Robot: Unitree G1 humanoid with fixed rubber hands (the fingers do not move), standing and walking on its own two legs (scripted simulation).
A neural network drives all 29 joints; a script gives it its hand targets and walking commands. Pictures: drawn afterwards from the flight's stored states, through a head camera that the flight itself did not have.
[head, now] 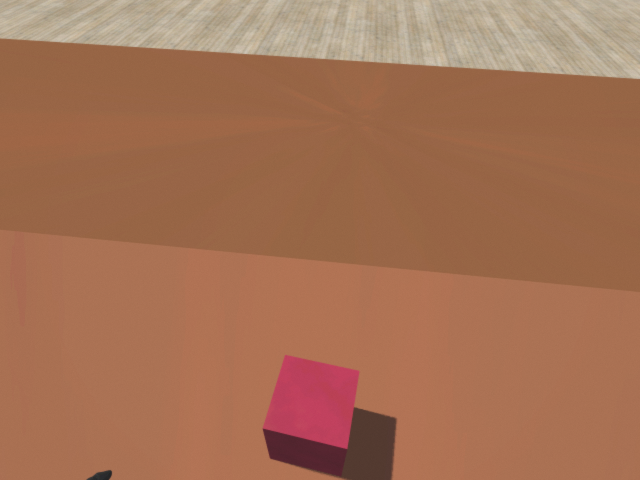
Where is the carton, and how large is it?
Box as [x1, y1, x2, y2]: [263, 355, 358, 475]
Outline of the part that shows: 285,355 263,425 263,431 270,458 340,475 347,447 358,371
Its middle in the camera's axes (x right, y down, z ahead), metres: -0.02 +0.49 +1.09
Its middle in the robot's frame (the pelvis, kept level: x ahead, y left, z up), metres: +0.46 +0.03 -0.66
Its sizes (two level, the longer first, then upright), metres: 0.210 0.200 0.250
